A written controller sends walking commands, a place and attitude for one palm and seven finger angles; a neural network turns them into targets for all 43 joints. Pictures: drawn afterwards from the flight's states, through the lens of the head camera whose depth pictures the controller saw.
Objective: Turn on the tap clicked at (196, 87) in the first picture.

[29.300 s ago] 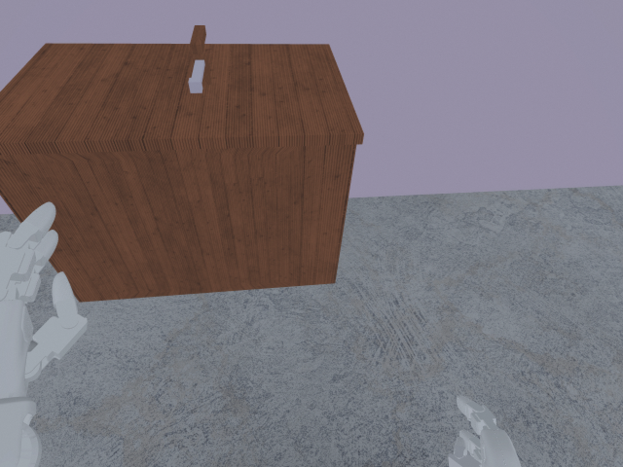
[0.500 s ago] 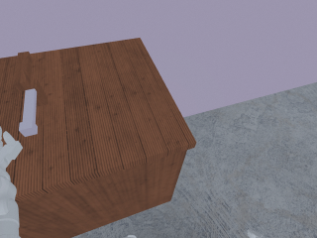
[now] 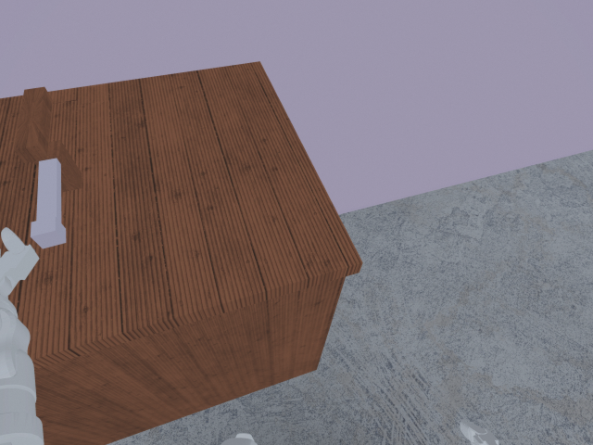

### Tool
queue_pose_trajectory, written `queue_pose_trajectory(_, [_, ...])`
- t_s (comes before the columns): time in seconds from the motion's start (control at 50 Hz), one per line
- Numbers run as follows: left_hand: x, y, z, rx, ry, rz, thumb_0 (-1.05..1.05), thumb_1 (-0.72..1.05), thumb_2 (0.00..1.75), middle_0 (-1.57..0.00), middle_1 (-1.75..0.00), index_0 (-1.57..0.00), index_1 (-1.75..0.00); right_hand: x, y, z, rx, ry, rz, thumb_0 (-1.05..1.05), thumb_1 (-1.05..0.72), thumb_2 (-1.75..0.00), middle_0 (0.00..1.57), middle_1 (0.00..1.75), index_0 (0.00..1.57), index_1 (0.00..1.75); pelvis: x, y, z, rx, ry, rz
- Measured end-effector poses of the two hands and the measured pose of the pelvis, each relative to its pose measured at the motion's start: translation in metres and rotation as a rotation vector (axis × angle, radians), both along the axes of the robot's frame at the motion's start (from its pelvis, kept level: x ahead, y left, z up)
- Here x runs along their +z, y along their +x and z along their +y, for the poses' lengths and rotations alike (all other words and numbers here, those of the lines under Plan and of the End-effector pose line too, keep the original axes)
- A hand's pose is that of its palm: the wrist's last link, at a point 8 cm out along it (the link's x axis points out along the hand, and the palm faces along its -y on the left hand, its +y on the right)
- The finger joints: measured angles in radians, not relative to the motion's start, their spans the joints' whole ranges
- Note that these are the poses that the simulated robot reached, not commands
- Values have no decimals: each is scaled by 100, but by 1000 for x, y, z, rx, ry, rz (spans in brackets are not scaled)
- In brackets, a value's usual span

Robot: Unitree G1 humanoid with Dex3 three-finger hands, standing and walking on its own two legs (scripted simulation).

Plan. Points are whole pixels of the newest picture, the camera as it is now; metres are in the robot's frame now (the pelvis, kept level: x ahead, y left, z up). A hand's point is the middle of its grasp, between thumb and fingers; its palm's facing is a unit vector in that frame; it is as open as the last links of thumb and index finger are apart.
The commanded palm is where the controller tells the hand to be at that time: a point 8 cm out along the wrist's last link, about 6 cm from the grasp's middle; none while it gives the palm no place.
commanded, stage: push the lever round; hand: left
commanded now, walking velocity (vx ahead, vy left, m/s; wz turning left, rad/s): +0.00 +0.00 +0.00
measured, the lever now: (48, 232) +0.36 +0.34 +0.08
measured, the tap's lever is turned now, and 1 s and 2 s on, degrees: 3 12 45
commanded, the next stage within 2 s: none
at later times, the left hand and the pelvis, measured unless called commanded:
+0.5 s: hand (47, 257) +0.32 +0.33 +0.07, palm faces +0.57 -0.82 -0.10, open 7.8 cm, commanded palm +0.28 +0.36 +0.07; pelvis +0.00 -0.01 +0.00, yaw +0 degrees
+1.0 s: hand (72, 252) +0.33 +0.31 +0.07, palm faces +0.61 -0.79 -0.06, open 7.7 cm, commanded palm +0.29 +0.33 +0.07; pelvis -0.01 +0.01 +0.00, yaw +0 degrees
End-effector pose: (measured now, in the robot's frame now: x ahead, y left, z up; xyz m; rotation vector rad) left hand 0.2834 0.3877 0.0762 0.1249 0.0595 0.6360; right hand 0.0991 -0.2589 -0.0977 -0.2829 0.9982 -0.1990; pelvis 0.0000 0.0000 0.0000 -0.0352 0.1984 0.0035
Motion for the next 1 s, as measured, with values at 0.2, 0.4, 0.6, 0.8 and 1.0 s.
queue_pose_trajectory(0.2, [-5, 1, -16, -37, -19, -12, 1, 90, 90, -15, -15, -15, -15, -4, -16, -13, -35, -17, 49, 1, -91, -90, 20, 30, 21, 29, 0, 0, -4, 2, 1, -4])
queue_pose_trajectory(0.4, [4, -4, -23, -28, 4, -38, 2, 90, 90, -15, -15, -15, -15, -1, -7, -8, -38, 12, -5, 1, -91, -90, 20, 30, 21, 29, 1, 0, -5, -5, 4, -18])
queue_pose_trajectory(0.6, [-5, -9, -27, -17, -29, -24, 1, 90, 90, -15, -15, -15, -15, 0, 3, -1, -5, 18, -30, 1, -91, -90, 20, 30, 21, 30, 1, -6, -5, 1, 5, -22])
queue_pose_trajectory(0.8, [-7, -2, -26, 0, -45, -43, 1, 90, 90, -15, -15, -15, -15, 0, 0, 1, -3, 5, -22, 1, -91, -90, 20, 30, 21, 30, -1, -8, -1, 5, -1, -21])
queue_pose_trajectory(1.0, [-5, 1, -52, 20, -32, -77, 2, 93, 91, -15, -15, -15, -15, -4, -5, 11, 4, 25, -9, 1, -91, -90, 20, 30, 21, 29, -1, -6, 7, 7, -3, -25])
